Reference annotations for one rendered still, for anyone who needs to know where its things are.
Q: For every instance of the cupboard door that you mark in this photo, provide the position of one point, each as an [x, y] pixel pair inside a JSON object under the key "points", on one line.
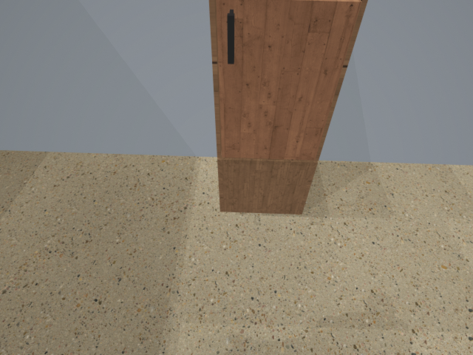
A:
{"points": [[288, 56]]}

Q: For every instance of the handle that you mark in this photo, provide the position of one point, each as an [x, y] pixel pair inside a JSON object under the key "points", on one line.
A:
{"points": [[230, 18]]}

